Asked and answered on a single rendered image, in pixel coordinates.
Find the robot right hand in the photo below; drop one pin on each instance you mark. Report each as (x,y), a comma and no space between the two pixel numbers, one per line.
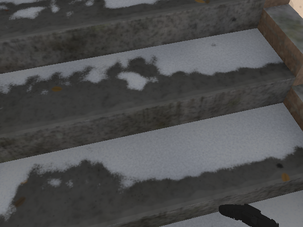
(247,214)

